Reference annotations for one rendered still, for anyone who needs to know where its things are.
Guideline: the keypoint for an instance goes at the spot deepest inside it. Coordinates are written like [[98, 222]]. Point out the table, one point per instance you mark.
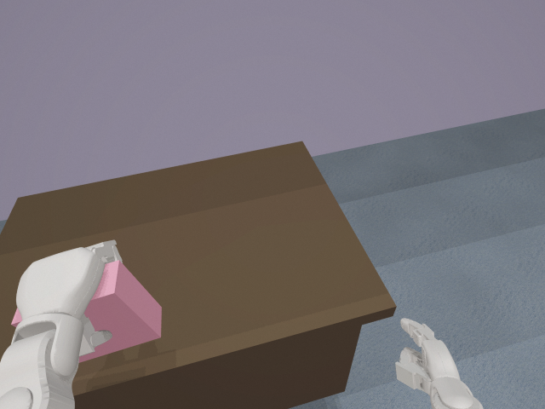
[[264, 285]]

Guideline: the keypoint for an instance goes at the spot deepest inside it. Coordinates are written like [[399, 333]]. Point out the robot left forearm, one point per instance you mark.
[[37, 369]]

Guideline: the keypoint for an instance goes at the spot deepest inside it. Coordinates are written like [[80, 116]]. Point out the robot left hand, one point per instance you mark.
[[65, 283]]

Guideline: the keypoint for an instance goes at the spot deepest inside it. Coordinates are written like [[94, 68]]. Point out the robot right forearm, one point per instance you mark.
[[451, 393]]

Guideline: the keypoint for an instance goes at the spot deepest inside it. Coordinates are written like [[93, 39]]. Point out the robot right hand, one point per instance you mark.
[[417, 370]]

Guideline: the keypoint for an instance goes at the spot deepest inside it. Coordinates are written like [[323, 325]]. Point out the sponge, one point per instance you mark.
[[122, 306]]

